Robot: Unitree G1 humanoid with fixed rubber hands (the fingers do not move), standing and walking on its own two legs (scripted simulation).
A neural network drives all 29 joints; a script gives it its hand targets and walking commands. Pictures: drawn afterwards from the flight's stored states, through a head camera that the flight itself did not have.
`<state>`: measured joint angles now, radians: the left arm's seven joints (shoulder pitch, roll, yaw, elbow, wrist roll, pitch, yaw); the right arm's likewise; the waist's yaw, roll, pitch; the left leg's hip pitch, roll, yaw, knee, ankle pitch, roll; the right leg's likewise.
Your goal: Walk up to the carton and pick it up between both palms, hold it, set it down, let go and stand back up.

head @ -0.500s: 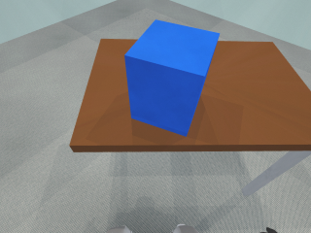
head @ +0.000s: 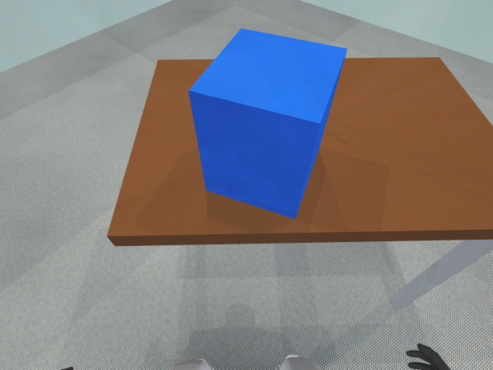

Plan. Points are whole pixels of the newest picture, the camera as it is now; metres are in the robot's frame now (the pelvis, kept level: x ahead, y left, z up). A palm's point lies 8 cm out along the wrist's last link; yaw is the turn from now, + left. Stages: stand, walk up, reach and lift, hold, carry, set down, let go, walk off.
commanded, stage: walk up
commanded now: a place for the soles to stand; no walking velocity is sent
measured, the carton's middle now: (268, 127) +0.54 -0.03 +0.08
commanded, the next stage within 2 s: none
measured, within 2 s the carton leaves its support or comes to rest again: neither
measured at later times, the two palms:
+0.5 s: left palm out of the picture +0.08 +0.31 -0.09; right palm out of the picture +0.11 -0.32 -0.09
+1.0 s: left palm out of the picture +0.12 +0.23 -0.08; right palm out of the picture +0.12 -0.41 -0.09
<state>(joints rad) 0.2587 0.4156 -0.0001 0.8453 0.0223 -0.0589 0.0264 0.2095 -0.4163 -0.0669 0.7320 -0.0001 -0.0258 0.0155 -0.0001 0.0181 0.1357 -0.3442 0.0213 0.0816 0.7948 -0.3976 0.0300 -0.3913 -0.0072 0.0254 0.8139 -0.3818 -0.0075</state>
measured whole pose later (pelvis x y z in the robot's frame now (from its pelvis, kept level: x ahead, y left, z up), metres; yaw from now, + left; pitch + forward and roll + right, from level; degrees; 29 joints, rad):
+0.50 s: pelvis +0.00 +0.00 +0.00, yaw +0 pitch -2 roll +1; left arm 0.23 0.42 0.00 0.84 0.02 -0.04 0.00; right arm 0.22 -0.42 -0.07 0.73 0.00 -0.05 0.02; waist 0.00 0.01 0.13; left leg -0.34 0.02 0.08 0.80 -0.42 0.03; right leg -0.40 -0.01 0.03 0.83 -0.42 -0.01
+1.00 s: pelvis +0.03 -0.08 +0.00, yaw +0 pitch -5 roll +2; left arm 0.24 0.42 0.00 0.83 0.03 -0.05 -0.03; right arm 0.29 -0.46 -0.06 0.73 0.00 -0.05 0.00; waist 0.00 0.01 0.12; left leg -0.41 0.03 0.03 1.07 -0.43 0.00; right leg -0.38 -0.01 -0.04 0.84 -0.37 -0.06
